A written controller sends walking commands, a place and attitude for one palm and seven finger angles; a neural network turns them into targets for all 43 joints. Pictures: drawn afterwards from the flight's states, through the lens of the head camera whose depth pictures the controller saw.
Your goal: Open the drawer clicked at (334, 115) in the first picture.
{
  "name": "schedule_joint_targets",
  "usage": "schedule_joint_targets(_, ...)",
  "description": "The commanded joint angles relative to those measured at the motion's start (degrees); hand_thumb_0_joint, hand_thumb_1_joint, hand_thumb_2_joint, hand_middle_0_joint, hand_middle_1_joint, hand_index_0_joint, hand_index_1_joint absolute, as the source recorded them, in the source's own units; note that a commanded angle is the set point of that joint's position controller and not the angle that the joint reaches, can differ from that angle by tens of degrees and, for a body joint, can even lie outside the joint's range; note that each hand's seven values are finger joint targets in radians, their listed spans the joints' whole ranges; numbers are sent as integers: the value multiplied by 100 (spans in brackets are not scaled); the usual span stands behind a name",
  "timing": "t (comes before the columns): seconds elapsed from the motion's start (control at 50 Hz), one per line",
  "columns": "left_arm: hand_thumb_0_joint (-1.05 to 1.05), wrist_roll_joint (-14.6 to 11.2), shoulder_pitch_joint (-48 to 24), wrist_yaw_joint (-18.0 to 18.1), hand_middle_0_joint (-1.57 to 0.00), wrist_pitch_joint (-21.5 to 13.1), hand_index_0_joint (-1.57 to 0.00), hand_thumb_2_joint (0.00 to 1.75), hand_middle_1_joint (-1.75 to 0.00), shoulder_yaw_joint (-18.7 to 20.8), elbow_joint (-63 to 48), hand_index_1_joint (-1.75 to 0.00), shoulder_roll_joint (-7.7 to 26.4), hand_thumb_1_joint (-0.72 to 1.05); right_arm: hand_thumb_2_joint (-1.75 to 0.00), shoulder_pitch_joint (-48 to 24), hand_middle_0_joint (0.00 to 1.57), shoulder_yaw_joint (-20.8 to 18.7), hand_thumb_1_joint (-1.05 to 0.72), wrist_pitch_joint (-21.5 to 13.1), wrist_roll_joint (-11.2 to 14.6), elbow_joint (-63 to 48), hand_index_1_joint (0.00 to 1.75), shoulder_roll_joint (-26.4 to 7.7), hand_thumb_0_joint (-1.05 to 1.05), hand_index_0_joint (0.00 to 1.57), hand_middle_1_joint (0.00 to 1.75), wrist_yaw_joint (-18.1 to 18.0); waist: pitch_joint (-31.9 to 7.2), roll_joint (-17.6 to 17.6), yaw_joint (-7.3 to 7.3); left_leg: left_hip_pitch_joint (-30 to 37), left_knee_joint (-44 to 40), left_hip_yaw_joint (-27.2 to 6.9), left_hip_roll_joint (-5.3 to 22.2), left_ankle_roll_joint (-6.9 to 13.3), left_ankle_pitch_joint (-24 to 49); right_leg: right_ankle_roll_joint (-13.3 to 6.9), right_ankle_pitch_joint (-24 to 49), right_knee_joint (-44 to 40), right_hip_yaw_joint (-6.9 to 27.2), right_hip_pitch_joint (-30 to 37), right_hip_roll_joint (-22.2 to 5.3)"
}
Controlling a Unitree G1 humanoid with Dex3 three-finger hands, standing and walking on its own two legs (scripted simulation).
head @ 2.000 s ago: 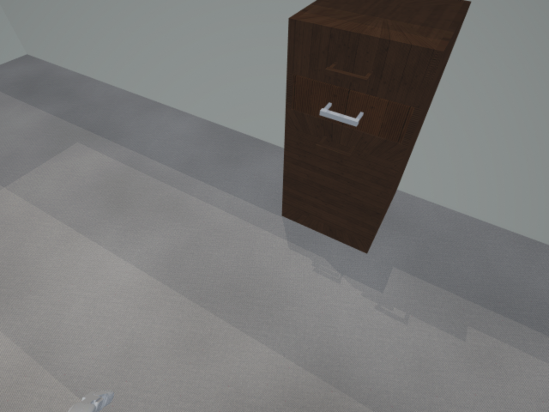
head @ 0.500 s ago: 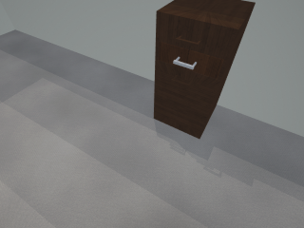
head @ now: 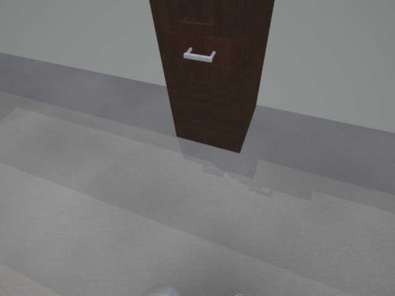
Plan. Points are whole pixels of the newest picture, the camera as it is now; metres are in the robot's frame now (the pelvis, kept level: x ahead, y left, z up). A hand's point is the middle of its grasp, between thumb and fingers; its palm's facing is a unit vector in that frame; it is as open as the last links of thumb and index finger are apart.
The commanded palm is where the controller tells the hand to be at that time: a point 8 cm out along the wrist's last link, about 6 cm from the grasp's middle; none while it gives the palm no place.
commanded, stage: turn to face it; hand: left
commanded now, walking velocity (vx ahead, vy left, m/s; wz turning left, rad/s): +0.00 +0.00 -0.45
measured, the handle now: (199, 54) +1.02 +0.08 -0.09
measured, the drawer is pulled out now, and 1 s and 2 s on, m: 0.00 0.00 0.00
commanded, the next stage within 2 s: take the last steps up to it in 0.50 s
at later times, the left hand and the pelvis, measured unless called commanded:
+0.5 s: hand out of the picture +0.07 +0.23 -0.15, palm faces -0.11 -0.97 -0.22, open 7.4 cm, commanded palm none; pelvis -0.01 +0.04 +0.02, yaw -11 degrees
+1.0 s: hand out of the picture +0.13 +0.20 -0.15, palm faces -0.28 -0.94 -0.19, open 7.3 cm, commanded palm none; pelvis +0.01 +0.05 +0.01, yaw -16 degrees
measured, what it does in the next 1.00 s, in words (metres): steps on the spot, turning right: left foot, then right foot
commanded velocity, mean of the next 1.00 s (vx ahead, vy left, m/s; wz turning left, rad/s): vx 0.13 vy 0.05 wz -0.14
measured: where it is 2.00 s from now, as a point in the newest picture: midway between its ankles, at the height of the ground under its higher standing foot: (199, 258)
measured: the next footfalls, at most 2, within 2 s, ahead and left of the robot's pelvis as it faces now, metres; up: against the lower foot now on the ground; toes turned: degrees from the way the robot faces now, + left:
left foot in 0.52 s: +0.04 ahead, +0.15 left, +0.00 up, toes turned -12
right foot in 0.98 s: +0.01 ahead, -0.07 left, +0.00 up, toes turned -22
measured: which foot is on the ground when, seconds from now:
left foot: up 0.00-0.50, down 0.52-0.98, up 1.00-1.00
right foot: down 0.00-0.52, up 0.54-0.96, down 0.98-1.00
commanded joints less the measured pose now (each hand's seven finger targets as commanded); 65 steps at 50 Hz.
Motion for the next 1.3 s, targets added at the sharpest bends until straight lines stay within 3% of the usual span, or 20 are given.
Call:
schedule_joint_targets(0.0, 0, -74, 62, 191, -20, -138, -20, 90, -30, 344, -496, -30, 1229, 90, -90, -165, 20, -199, -90, -143, -5, -497, 30, -659, 0, 20, 30, -13, -497, -919, -12, -977, 1423, -553, 50, -22, 554, -334, 1377, -2341, 2424, 588, -1558)
schedule_joint_targets(0.18, 0, -64, 585, 211, -20, -194, -20, 90, -30, 377, -335, -30, 941, 90, -90, -68, 20, -167, -90, -137, -36, -421, 30, -447, 0, 20, 30, -86, -1018, -893, 104, -1175, 880, -553, -76, -188, 801, -266, 2100, -2146, 2279, 1563, -1244)
schedule_joint_targets(0.32, 0, 16, 525, 227, -20, -157, -20, 90, -30, 398, -337, -30, 1007, 90, -90, -131, 20, -109, -90, -198, -4, -504, 30, -374, 0, 20, 30, -96, -926, -911, 138, -572, -334, -498, -170, -67, 331, -695, 1937, -2202, 2695, 1180, -1290)
schedule_joint_targets(0.4, 0, 22, 297, 222, -20, -115, -20, 90, -30, 413, -398, -30, 1117, 90, -90, 193, 20, -91, -90, -248, 52, -473, 30, -315, 0, 20, 30, -101, -949, -1060, 22, 174, -1348, -423, -306, 81, 352, -637, 1794, -2211, 2797, 771, -1210)
schedule_joint_targets(0.46, 0, -34, -35, 210, -20, -72, -20, 90, -30, 400, -473, -30, 1029, 90, -90, 880, 20, -76, -90, -334, 69, -271, 30, -319, 0, 20, 30, -132, -1004, -852, -313, 1523, -2817, -380, -313, 197, 1223, -214, 930, -1959, 2506, -93, -808)
schedule_joint_targets(0.48, 0, -53, -63, 202, -20, -64, -20, 90, -30, 350, -535, -30, 833, 90, -90, 1046, 20, -100, -90, -387, 66, -250, 30, -493, 0, 20, 30, -148, -980, -227, -390, 2026, -3348, -804, 169, 329, 1103, 16, 259, -1467, 2102, -701, -397)
schedule_joint_targets(0.5, 0, -92, 24, 147, -20, -40, -20, 90, -30, 295, -592, -30, 550, 90, -90, 913, 20, -173, -90, -386, -22, -356, 30, -943, 0, 20, 30, -140, -685, 1274, -329, 2049, -4005, -2247, 1340, 707, 628, 316, -662, -283, 1229, -1608, 346)
schedule_joint_targets(0.52, 0, -40, -131, 155, -20, -24, -20, 90, -30, 339, -625, -30, 637, 90, -90, 696, 20, -181, -90, -328, -42, -514, 30, -1056, 0, 20, 30, -146, -315, 1254, -300, 1019, -4278, -2711, 2009, 1079, 543, 534, -1090, 858, 679, -1455, 332)
schedule_joint_targets(0.56, 0, 58, 106, 105, -20, 54, -20, 90, -30, 457, -378, -30, 783, 90, -90, 101, 20, -60, -90, -354, -65, -613, 30, -668, 0, 20, 30, -176, -78, 708, 51, 214, -4262, -1947, 1433, 1036, 887, 644, -467, 2088, 790, -1062, 92)
schedule_joint_targets(0.62, 0, 46, 407, 37, -20, 12, -20, 90, -30, 347, -178, -30, 518, 90, -90, 360, 20, 3, -90, -435, -81, -518, 30, -539, 0, 20, 30, -152, -399, 476, 53, 756, -4075, -1131, 872, 928, 1021, 648, -94, 2530, 436, -1169, -17)
schedule_joint_targets(0.78, 0, 42, -471, -32, -20, -174, -20, 90, -30, 109, -282, -30, 264, 90, -90, 1814, 20, -35, -90, -537, -92, 209, 30, -410, 0, 20, 30, -86, -64, 536, -481, 1623, -4271, -1578, 1084, 1373, 531, 526, -475, 777, -168, -1321, -521)
schedule_joint_targets(0.86, 0, 7, -314, -21, -20, -229, -20, 90, -30, 75, -185, -30, 79, 90, -90, 1839, 20, -24, -90, -526, -95, 363, 30, -419, 0, 20, 30, -60, -193, 499, -331, 1174, -4096, -1379, 974, 1339, 599, 451, -527, -242, -441, -252, -431)
schedule_joint_targets(0.9, 0, -3, 167, 3, -20, -290, -20, 90, -30, 111, 21, -30, 52, 90, -90, 1748, 20, -7, -90, -514, -66, 427, 30, -329, 0, 20, 30, -46, -351, 351, -55, 654, -3604, -1082, 733, 1124, 544, 428, 68, -1180, -592, 858, -348)
schedule_joint_targets(0.92, 0, 3, 513, 39, -20, -337, -20, 90, -30, 154, 195, -30, 159, 90, -90, 1684, 20, 12, -90, -525, -40, 448, 30, -215, 0, 20, 30, -31, -404, 41, 108, 85, -3158, -851, 473, 932, 353, 380, 303, -1612, -432, 1689, -497)
schedule_joint_targets(0.94, 0, 29, 1027, 102, -20, -403, -20, 90, -30, 212, 378, -30, 481, 90, -90, 1644, 20, 64, -90, -554, 7, 400, 30, 13, 0, 20, 30, 1, -574, -680, 322, -903, -2269, -357, 105, 697, 68, 163, -274, -2032, 459, 2773, -1323)
schedule_joint_targets(0.96, 0, 43, 1632, 171, -20, -441, -20, 90, -30, 352, 519, -30, 1024, 90, -90, 1482, 20, 85, -90, -577, 2, 195, 30, 237, 0, 20, 30, 23, -569, -2000, 564, -2045, -781, 230, -380, 413, -529, -358, -1301, -2842, 2366, 3333, -2748)
schedule_joint_targets(0.98, 0, -49, 1812, 213, -20, -411, -20, 90, -30, 368, 586, -30, 1102, 90, -90, 1133, 20, -23, -90, -529, -118, 64, 30, -198, 0, 20, 30, 53, -319, -1399, 583, -2159, 21, -137, -131, 368, -467, -616, -1889, -3277, 2822, 2649, -3204)
schedule_joint_targets(1.04, 0, -35, 1030, 251, -20, -515, -20, 90, -30, 269, 495, -30, 519, 90, -90, 1128, 20, -81, -90, -401, -139, 225, 30, 42, 0, 20, 30, 169, 484, -1030, 154, -2005, 727, -285, 247, 296, 700, -401, -1512, -3416, 1810, 1310, -2633)
schedule_joint_targets(1.12, 0, -32, 965, 226, -20, -642, -20, 90, -30, 173, 542, -30, 309, 90, -90, 1463, 20, -74, -90, -310, -117, 316, 30, 342, 0, 20, 30, 258, 365, -958, -136, -1727, 651, 12, 266, 80, 1583, -75, 471, -3269, 175, 1206, -1997)
schedule_joint_targets(1.28, 0, 60, 1138, 244, -20, -720, -20, 90, -30, 215, 782, -30, 564, 90, -90, 245, 20, -72, -90, -406, -52, -281, 30, 275, 0, 20, 30, 446, 521, -1300, -46, -1149, -1014, 311, 346, 173, 1947, 28, 1262, -2977, -424, 1106, -1982)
